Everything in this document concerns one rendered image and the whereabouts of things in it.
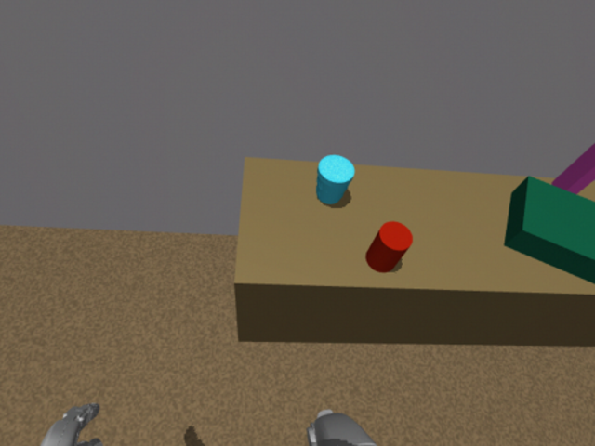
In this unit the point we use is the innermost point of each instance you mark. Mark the left robot hand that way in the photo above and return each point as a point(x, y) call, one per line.
point(66, 432)

